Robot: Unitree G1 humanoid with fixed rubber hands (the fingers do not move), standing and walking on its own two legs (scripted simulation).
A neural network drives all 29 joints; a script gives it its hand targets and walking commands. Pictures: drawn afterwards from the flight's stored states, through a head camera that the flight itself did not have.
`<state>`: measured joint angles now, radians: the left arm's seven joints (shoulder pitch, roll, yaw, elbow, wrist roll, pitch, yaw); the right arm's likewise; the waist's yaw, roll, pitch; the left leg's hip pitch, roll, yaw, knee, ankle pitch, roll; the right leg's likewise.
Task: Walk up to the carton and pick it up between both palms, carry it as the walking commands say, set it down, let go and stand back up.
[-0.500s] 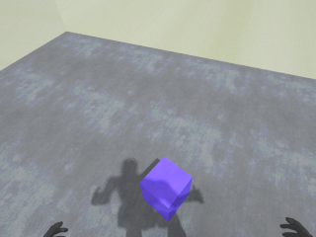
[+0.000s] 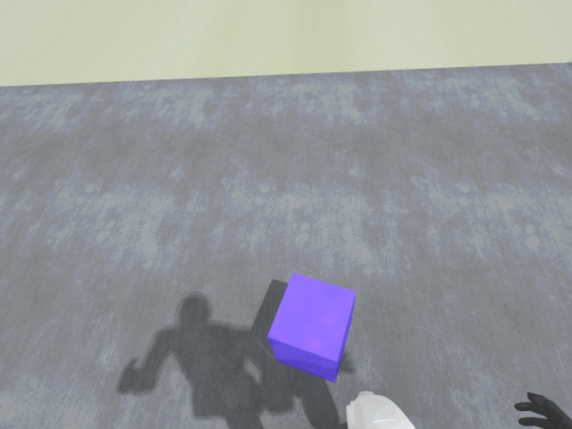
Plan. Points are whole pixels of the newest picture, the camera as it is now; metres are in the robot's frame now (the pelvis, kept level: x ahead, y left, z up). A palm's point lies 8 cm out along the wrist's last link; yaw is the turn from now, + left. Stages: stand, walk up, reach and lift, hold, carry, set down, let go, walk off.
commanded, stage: walk up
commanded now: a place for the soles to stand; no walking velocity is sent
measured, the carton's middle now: (314, 328) +0.47 -0.01 -0.63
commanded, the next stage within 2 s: none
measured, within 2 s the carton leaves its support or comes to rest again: neither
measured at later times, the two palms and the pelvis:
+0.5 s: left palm out of the picture +0.22 +0.51 -0.09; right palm out of the picture +0.08 -0.17 -0.10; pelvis +0.06 +0.18 -0.03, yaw -17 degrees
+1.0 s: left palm (57, 317) +0.33 +0.44 -0.09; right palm out of the picture -0.03 -0.14 -0.08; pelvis +0.08 +0.19 -0.01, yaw -28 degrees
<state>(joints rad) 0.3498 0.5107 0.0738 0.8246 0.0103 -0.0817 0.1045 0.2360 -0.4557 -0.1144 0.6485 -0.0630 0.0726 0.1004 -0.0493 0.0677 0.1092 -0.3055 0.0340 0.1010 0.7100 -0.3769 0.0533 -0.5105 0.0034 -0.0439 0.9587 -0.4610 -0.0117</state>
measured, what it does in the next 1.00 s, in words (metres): steps to the left, turning right: right foot, then left foot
